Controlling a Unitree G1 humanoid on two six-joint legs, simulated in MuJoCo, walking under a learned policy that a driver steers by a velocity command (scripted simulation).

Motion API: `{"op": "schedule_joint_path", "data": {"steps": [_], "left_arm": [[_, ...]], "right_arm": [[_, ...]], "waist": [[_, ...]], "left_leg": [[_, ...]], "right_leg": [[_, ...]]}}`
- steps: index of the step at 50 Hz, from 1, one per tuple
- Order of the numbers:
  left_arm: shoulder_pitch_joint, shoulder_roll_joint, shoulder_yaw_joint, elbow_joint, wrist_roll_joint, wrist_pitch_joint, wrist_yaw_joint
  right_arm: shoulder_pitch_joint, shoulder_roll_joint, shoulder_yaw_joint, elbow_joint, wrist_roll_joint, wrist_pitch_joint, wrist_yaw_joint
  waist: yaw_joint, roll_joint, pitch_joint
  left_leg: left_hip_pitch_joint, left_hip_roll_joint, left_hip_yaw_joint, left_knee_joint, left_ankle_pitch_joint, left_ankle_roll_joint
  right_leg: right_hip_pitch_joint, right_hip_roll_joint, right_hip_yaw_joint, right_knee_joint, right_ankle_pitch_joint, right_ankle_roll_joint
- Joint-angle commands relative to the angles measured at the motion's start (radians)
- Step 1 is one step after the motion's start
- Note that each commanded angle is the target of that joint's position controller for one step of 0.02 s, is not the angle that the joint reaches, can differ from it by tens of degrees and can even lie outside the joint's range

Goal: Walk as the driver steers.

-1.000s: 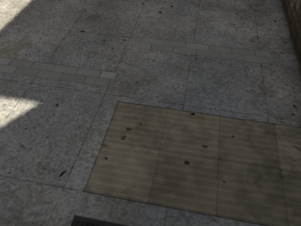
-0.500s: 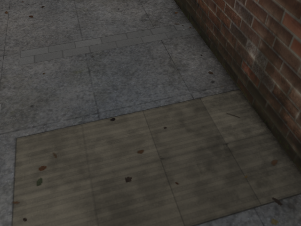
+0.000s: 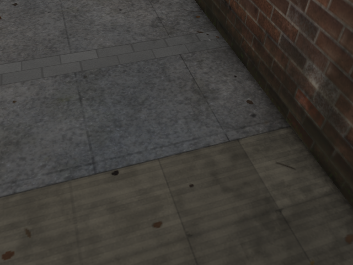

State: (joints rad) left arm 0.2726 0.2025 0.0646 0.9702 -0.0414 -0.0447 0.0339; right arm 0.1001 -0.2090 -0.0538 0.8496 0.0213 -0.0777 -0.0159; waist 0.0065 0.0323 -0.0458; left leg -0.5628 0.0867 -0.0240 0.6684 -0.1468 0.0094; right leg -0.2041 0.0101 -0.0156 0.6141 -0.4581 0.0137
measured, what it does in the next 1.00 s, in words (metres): walks ahead, turning left: right foot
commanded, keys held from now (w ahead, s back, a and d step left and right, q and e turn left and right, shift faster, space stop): w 0.40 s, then w+q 0.56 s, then q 0.04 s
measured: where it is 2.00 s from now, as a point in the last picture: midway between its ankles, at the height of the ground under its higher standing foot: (158, 210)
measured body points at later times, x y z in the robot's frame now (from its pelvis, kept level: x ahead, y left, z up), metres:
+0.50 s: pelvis +0.28 +0.01 +0.01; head +0.32 +0.01 +0.46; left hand +0.52 +0.22 -0.08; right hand +0.21 -0.25 -0.13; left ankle +0.11 +0.13 -0.71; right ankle +0.41 -0.09 -0.71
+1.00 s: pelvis +0.55 +0.04 +0.01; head +0.58 +0.05 +0.46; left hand +0.46 +0.29 -0.13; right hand +0.82 -0.12 -0.09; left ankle +0.67 +0.19 -0.69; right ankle +0.41 -0.10 -0.71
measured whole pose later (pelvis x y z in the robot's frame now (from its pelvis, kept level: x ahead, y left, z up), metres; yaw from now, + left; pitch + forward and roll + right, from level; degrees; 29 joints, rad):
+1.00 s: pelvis +0.55 +0.04 +0.01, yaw +16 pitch +2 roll -2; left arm 0.31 0.22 0.09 1.03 -0.01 -0.07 0.03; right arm -0.03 -0.21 -0.08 0.84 0.02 -0.04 0.05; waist 0.06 0.03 0.03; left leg -0.63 0.06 0.05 0.64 -0.07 0.09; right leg 0.10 -0.02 -0.28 0.28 -0.40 0.03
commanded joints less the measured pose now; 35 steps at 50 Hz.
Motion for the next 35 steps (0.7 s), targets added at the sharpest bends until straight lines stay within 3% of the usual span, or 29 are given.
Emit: {"op": "schedule_joint_path", "data": {"steps": [1, 2, 3, 4, 5, 6, 7, 9, 11, 13, 17, 21, 23, 24, 25, 26, 27, 28, 29, 30, 31, 32, 33, 35], "left_arm": [[-0.055, -0.003, -0.003, -0.090, -0.010, -0.031, -0.004], [-0.012, 0.005, -0.002, -0.101, -0.004, -0.051, -0.008], [-0.063, 0.078, 0.020, -0.092, -0.019, -0.064, -0.012], [-0.161, 0.089, 0.022, -0.123, -0.017, -0.063, -0.010], [-0.189, 0.072, 0.022, -0.132, 0.001, -0.059, -0.002], [-0.172, 0.069, 0.031, -0.126, 0.014, -0.051, 0.003], [-0.142, 0.062, 0.034, -0.121, 0.016, -0.042, 0.000], [-0.144, 0.044, 0.034, -0.118, 0.022, -0.028, -0.006], [-0.210, 0.029, 0.030, -0.140, 0.029, -0.027, -0.007], [-0.288, 0.013, 0.024, -0.157, 0.023, -0.032, -0.014], [-0.386, 0.016, 0.019, -0.167, 0.012, -0.036, -0.029], [-0.466, 0.027, 0.014, -0.183, 0.009, -0.045, -0.051], [-0.426, 0.059, 0.024, -0.176, 0.011, -0.055, -0.055], [-0.338, 0.086, 0.038, -0.151, 0.018, -0.057, -0.050], [-0.157, 0.135, 0.063, -0.094, 0.025, -0.059, -0.044], [0.063, 0.220, 0.089, -0.052, 0.039, -0.058, -0.032], [0.132, 0.269, 0.085, -0.035, 0.050, -0.057, -0.036], [0.130, 0.182, 0.063, -0.037, 0.049, -0.055, -0.029], [0.013, 0.122, 0.044, -0.065, 0.041, -0.058, -0.026], [-0.077, 0.083, 0.029, -0.084, 0.039, -0.062, -0.031], [-0.117, 0.055, 0.022, -0.077, 0.041, -0.070, -0.038], [-0.135, 0.041, 0.017, -0.068, 0.049, -0.077, -0.043], [-0.122, 0.035, 0.016, -0.050, 0.052, -0.079, -0.044], [-0.097, 0.064, 0.023, -0.025, 0.051, -0.079, -0.034]], "right_arm": [[0.397, -0.226, -0.082, 0.087, -0.018, -0.017, 0.013], [0.492, -0.231, -0.080, 0.106, -0.028, -0.025, 0.032], [0.399, -0.165, -0.059, 0.076, -0.027, -0.033, 0.031], [0.309, -0.142, -0.051, 0.050, -0.033, -0.030, 0.024], [0.226, -0.124, -0.043, 0.040, -0.034, -0.026, 0.020], [0.186, -0.081, -0.029, 0.040, -0.032, -0.026, 0.018], [0.183, -0.057, -0.020, 0.054, -0.033, -0.025, 0.018], [0.205, -0.063, -0.021, 0.077, -0.017, -0.029, 0.010], [0.228, -0.104, -0.034, 0.098, 0.000, -0.027, -0.002], [0.244, -0.108, -0.036, 0.114, 0.008, -0.026, -0.011], [0.292, -0.116, -0.047, 0.156, 0.010, -0.027, -0.012], [0.349, -0.118, -0.060, 0.201, 0.005, -0.011, -0.008], [0.323, -0.139, -0.067, 0.199, 0.011, -0.006, -0.007], [0.290, -0.145, -0.068, 0.193, 0.016, -0.005, -0.005], [0.245, -0.130, -0.062, 0.177, 0.016, -0.008, 0.001], [0.195, -0.112, -0.049, 0.139, -0.002, -0.014, 0.007], [0.308, 0.012, -0.010, 0.126, 0.008, -0.030, 0.015], [0.282, -0.085, -0.035, 0.146, 0.032, -0.045, 0.019], [0.195, -0.134, -0.049, 0.121, 0.039, -0.048, 0.017], [0.149, -0.133, -0.053, 0.111, 0.034, -0.041, 0.007], [0.126, -0.116, -0.059, 0.107, 0.018, -0.031, -0.001], [0.148, -0.096, -0.064, 0.111, 0.018, -0.019, -0.006], [0.164, -0.072, -0.064, 0.112, 0.022, -0.009, -0.007], [0.140, -0.041, -0.061, 0.095, 0.026, 0.008, -0.005]], "waist": [[-0.158, 0.203, -0.020], [-0.162, 0.422, -0.181], [-0.146, 0.290, -0.113], [-0.140, 0.196, -0.032], [-0.099, 0.104, 0.009], [-0.058, 0.087, -0.003], [-0.030, 0.096, -0.016], [-0.019, 0.075, -0.023], [-0.020, 0.046, -0.006], [-0.037, 0.052, 0.019], [-0.073, 0.065, 0.075], [-0.101, 0.073, 0.105], [-0.062, 0.092, 0.087], [-0.008, 0.092, 0.040], [0.074, 0.072, -0.054], [0.164, -0.034, -0.206], [0.103, -0.295, -0.346], [0.113, -0.225, -0.336], [0.097, -0.187, -0.201], [0.061, -0.108, -0.127], [0.034, -0.080, -0.068], [0.006, -0.099, -0.044], [-0.007, -0.114, -0.032], [-0.018, -0.104, 0.013]], "left_leg": [[0.560, 0.137, -0.290, -0.154, -0.055, 0.155], [0.751, 0.299, -0.789, -0.408, -0.259, 0.304], [0.756, 0.307, -0.779, -0.407, -0.439, 0.274], [0.657, 0.275, -0.615, -0.386, -0.411, 0.234], [0.537, 0.232, -0.485, -0.382, -0.281, 0.206], [0.460, 0.199, -0.391, -0.387, -0.140, 0.182], [0.405, 0.176, -0.322, -0.402, -0.042, 0.171], [0.388, 0.156, -0.225, -0.431, 0.112, 0.176], [0.407, 0.155, -0.179, -0.467, 0.167, 0.183], [0.426, 0.137, -0.128, -0.487, 0.170, 0.175], [0.463, 0.132, -0.085, -0.508, 0.145, 0.176], [0.591, 0.172, -0.097, -0.439, 0.223, 0.181], [0.588, 0.168, -0.095, -0.366, 0.377, 0.164], [0.556, 0.142, -0.076, -0.282, 0.534, 0.149], [0.447, 0.095, -0.049, -0.115, 0.612, 0.125], [0.207, 0.022, -0.007, 0.196, 0.338, 0.083], [-0.144, -0.130, -0.019, 0.543, -0.377, 0.033], [-0.228, -0.089, -0.140, 0.692, -0.394, 0.046], [-0.276, -0.039, -0.115, 0.700, -0.306, 0.059], [-0.227, 0.010, -0.088, 0.661, -0.212, 0.060], [-0.184, 0.035, -0.086, 0.611, -0.157, 0.060], [-0.126, 0.055, -0.094, 0.569, -0.120, 0.064], [-0.102, 0.056, -0.091, 0.546, -0.105, 0.067], [-0.133, 0.059, -0.087, 0.489, -0.071, 0.062]], "right_leg": [[-0.453, 0.020, -0.025, 0.428, 0.302, -0.075], [-0.628, 0.112, 0.053, 0.714, -0.069, -0.063], [-0.774, 0.051, 0.150, 0.809, -0.046, -0.095], [-0.824, 0.003, 0.128, 0.799, 0.053, -0.124], [-0.768, -0.047, 0.103, 0.707, 0.166, -0.129], [-0.676, -0.084, 0.104, 0.611, 0.233, -0.127], [-0.586, -0.093, 0.093, 0.552, 0.260, -0.121], [-0.526, -0.088, 0.066, 0.442, 0.298, -0.096], [-0.514, -0.085, 0.053, 0.277, 0.361, -0.074], [-0.488, -0.071, 0.032, 0.118, 0.451, -0.060], [-0.438, -0.051, 0.001, -0.055, 0.544, -0.053], [-0.456, -0.048, -0.016, -0.110, 0.432, -0.074], [-0.340, -0.021, -0.025, -0.149, 0.372, -0.100], [-0.187, 0.009, -0.048, -0.177, 0.387, -0.116], [0.081, 0.002, -0.033, -0.151, 0.411, -0.145], [0.417, -0.191, 0.170, -0.131, 0.427, -0.209], [0.708, -0.441, 0.603, -0.248, 0.323, -0.357], [0.656, -0.431, 0.660, -0.300, 0.186, -0.344], [0.523, -0.397, 0.494, -0.324, 0.218, -0.299], [0.370, -0.355, 0.374, -0.360, 0.289, -0.267], [0.251, -0.323, 0.297, -0.397, 0.340, -0.245], [0.178, -0.285, 0.214, -0.415, 0.404, -0.217], [0.144, -0.272, 0.168, -0.429, 0.439, -0.208], [0.103, -0.275, 0.094, -0.449, 0.522, -0.200]]}}
Keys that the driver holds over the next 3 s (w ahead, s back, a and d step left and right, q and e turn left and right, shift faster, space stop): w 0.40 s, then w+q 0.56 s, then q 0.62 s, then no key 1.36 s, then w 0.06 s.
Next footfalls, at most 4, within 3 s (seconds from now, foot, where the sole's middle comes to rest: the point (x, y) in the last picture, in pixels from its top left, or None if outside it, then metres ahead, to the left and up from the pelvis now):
0.52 right None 0.45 -0.10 -0.75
1.04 left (133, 214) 0.71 0.19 -0.75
1.54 right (172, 186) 0.85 0.04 -0.75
1.90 left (129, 226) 0.66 0.21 -0.75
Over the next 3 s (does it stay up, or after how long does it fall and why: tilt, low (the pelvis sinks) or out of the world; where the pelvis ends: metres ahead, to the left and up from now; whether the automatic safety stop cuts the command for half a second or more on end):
stays up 0.72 0.10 0.02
